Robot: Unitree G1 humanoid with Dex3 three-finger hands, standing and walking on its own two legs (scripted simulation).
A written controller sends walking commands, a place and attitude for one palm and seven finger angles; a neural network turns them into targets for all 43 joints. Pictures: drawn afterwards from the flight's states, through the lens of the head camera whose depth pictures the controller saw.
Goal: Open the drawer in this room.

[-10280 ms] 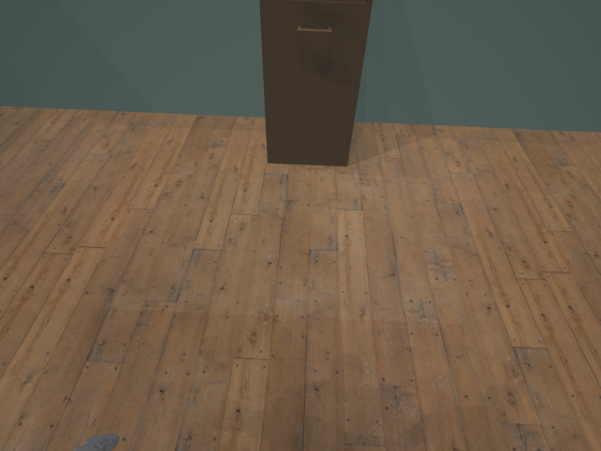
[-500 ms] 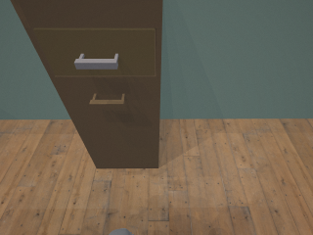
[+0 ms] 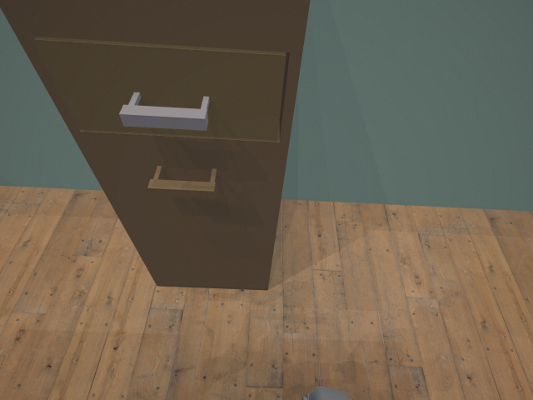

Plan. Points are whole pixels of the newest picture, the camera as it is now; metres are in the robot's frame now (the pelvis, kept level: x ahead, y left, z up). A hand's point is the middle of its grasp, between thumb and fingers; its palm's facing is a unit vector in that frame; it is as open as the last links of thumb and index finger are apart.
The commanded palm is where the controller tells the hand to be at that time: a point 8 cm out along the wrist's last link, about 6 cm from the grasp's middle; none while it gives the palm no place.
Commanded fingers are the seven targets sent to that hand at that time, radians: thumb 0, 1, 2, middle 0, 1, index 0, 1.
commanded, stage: come to a stop and stand still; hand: left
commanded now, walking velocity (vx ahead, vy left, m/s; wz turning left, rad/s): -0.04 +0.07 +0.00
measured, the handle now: (168, 108) +0.53 +0.22 +0.11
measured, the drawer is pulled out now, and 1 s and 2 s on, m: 0.00 0.00 0.00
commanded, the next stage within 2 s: look again from close up in 1.02 s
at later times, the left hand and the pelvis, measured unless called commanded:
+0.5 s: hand out of the picture +0.01 +0.15 -0.15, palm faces +0.08 -0.96 -0.28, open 7.4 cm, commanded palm none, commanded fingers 0.00 0.90 0.90 -0.20 -0.30 -0.20 -0.30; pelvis -0.03 -0.05 +0.01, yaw +1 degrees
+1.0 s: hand out of the picture -0.02 +0.18 -0.18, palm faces +0.02 -0.98 -0.20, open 7.3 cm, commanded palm none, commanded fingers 0.00 0.90 0.90 -0.20 -0.30 -0.20 -0.30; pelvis -0.02 +0.01 +0.00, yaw +0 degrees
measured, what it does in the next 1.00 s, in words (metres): steps on the spot: right foot, then left foot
